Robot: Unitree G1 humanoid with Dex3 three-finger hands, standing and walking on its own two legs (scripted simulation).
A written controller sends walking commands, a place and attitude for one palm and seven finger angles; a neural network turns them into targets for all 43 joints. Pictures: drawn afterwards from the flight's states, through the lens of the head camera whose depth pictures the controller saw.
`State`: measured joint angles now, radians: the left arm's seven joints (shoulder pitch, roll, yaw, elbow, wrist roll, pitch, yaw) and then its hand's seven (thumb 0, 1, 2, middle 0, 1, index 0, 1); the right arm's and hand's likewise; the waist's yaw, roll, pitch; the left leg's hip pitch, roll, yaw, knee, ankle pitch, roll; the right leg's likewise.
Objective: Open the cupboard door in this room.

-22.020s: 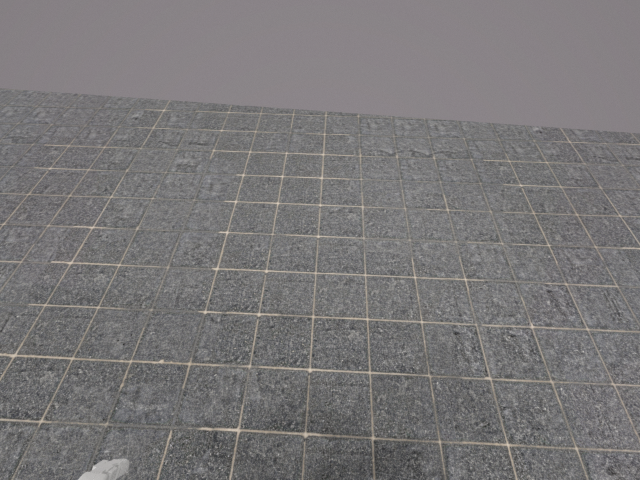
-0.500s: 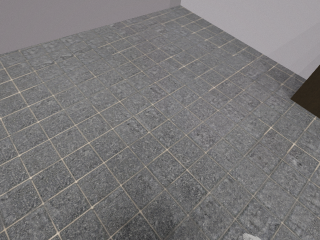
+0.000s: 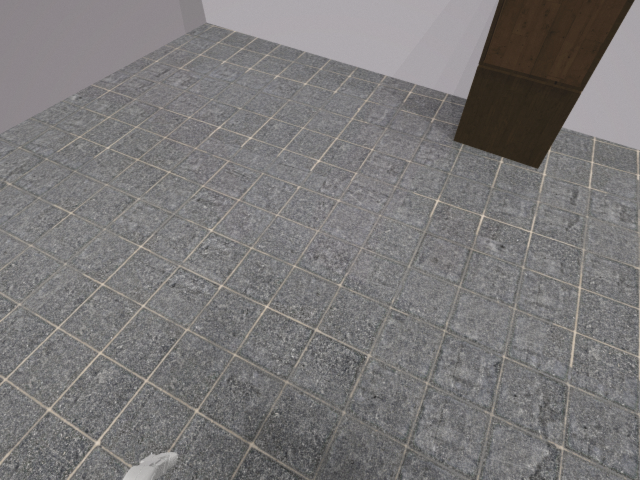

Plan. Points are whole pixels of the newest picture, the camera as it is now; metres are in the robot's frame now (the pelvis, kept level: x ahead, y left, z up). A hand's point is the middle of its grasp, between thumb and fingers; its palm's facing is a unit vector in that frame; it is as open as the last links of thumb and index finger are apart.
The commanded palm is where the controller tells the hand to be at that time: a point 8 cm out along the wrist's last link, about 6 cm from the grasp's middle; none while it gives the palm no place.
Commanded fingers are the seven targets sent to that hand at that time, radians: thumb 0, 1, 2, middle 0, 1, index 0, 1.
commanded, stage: turn or walk to find it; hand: left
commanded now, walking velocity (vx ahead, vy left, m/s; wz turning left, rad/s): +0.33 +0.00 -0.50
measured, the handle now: out of the picture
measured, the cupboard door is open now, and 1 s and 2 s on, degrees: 0 0 0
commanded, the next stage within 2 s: stand and wait in 1.50 s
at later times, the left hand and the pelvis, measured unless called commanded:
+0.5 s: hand out of the picture +0.11 +0.19 -0.18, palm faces -0.07 -0.98 -0.18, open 7.4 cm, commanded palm none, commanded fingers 0.00 0.90 0.90 -0.20 -0.30 -0.20 -0.30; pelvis +0.15 +0.00 +0.00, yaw -10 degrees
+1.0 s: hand (299, 252) +0.54 +0.06 -0.15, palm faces -0.44 -0.88 -0.18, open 7.4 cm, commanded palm none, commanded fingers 0.00 0.90 0.90 -0.20 -0.30 -0.20 -0.30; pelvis +0.33 -0.05 +0.00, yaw -22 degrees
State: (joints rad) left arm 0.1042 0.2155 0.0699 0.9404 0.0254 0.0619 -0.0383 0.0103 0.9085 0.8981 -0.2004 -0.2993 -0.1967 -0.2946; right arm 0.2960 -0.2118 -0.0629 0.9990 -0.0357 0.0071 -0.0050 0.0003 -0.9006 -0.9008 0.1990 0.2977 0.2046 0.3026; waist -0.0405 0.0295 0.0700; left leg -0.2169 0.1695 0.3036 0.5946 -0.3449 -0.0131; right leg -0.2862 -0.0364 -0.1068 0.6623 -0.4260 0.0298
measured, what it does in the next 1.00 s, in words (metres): walks ahead, turning right: right foot, then left foot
